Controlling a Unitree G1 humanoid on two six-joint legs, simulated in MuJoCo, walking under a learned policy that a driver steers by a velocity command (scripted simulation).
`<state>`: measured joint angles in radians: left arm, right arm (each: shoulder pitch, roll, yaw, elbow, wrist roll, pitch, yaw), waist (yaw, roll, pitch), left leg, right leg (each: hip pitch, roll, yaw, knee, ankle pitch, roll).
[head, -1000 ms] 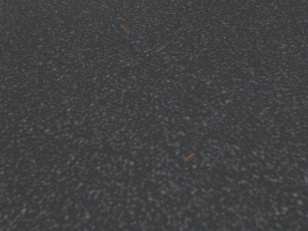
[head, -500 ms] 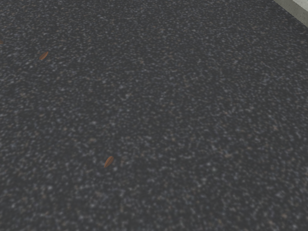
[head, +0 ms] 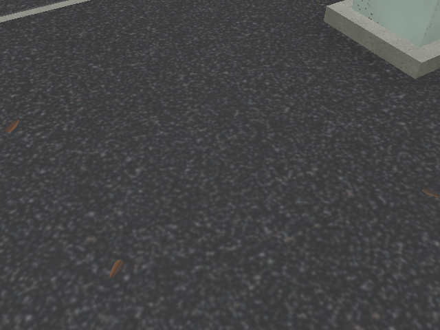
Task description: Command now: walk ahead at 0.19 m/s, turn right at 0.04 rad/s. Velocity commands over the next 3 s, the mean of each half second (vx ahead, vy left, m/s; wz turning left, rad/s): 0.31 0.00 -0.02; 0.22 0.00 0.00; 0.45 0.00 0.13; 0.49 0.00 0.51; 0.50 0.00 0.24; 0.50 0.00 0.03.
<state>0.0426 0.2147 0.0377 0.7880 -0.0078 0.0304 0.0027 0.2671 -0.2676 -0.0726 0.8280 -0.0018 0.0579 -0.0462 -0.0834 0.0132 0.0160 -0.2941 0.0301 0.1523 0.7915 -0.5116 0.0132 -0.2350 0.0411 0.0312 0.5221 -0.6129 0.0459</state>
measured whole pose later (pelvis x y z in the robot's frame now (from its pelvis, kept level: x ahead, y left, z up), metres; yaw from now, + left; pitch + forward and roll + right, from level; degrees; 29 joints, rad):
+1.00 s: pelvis +0.18 -0.02 +0.04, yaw -1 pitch +1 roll +0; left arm 0.18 0.26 0.07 0.86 -0.01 -0.05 0.02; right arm 0.33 -0.23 -0.06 0.91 0.00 -0.08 0.00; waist -0.03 -0.02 -0.04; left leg -0.22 -0.03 0.11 0.33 -0.14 0.09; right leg -0.60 -0.10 0.02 1.09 -0.20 -0.04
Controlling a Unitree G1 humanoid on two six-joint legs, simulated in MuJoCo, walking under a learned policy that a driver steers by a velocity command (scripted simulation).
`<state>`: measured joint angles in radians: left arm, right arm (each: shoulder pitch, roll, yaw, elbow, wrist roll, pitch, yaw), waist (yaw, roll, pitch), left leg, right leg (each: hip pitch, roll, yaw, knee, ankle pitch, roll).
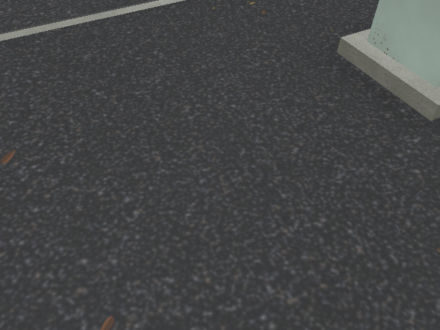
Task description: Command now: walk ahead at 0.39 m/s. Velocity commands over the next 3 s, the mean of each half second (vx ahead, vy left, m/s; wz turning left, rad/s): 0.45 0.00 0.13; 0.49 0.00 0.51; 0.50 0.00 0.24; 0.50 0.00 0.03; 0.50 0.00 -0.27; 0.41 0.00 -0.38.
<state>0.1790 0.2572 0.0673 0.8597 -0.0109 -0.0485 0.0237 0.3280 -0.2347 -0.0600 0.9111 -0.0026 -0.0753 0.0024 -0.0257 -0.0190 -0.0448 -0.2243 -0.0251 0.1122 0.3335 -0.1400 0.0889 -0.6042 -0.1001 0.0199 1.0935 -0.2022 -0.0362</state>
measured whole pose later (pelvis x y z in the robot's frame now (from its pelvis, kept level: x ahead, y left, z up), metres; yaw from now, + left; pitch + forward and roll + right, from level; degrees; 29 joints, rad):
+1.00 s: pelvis +0.46 +0.00 -0.01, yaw +23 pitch +1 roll +0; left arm 0.14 0.28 0.05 0.76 0.00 -0.13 0.01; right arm 0.24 -0.27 -0.08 0.77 0.02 -0.05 0.03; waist -0.02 -0.02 0.06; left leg -0.29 -0.13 -0.01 0.42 -0.15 0.13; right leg -0.53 -0.09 0.07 1.20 -0.35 0.01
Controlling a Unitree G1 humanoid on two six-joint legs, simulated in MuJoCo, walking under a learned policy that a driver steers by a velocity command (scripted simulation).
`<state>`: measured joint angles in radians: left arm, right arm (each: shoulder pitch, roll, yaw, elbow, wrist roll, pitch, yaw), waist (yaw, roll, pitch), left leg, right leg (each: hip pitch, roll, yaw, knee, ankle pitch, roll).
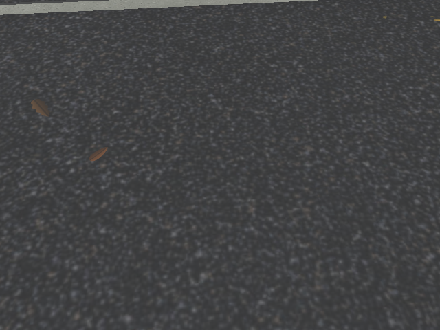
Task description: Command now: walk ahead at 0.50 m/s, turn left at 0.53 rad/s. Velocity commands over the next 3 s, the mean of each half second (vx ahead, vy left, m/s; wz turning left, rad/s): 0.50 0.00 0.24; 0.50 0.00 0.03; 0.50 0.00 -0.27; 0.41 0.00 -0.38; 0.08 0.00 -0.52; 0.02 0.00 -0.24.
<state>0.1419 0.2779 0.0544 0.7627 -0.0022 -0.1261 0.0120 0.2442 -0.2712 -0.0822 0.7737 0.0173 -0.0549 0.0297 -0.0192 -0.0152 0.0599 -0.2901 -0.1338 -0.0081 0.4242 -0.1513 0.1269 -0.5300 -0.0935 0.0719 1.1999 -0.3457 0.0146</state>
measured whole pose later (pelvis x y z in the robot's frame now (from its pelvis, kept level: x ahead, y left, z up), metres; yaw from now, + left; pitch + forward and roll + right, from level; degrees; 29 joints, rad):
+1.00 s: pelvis +0.54 +0.02 +0.00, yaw +6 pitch +2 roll +0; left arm 0.29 0.30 0.04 0.80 -0.02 -0.08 -0.01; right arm 0.20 -0.26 -0.05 0.74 0.00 -0.08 0.03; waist 0.00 -0.04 0.02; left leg -0.32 -0.04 0.04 0.45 -0.16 0.06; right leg -0.45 -0.05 0.02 1.15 -0.37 -0.02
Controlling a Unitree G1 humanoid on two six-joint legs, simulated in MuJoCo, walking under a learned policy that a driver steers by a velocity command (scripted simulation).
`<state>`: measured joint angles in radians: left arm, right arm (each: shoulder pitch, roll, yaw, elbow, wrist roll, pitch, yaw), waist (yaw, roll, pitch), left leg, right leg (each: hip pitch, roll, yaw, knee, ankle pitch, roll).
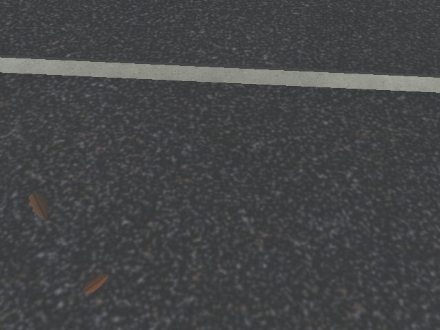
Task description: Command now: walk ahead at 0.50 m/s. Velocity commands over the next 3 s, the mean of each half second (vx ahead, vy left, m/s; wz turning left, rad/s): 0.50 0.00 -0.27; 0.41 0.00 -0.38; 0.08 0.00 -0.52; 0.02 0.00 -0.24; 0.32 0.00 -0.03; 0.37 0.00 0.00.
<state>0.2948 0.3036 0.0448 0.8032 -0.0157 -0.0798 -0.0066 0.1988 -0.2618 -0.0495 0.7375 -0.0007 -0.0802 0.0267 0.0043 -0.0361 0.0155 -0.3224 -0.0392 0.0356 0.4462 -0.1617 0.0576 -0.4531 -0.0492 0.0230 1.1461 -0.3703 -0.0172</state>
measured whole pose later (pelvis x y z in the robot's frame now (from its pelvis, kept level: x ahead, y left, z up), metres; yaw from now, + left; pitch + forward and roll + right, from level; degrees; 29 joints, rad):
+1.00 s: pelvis +0.52 -0.09 -0.01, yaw -23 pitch +2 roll +0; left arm 0.32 0.31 0.06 0.72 -0.02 0.00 0.02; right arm 0.07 -0.25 -0.03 0.70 -0.02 -0.08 0.01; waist 0.03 -0.03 0.04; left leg -0.42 0.00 0.04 0.51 -0.12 0.03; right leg -0.41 0.06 0.11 1.17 -0.55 0.04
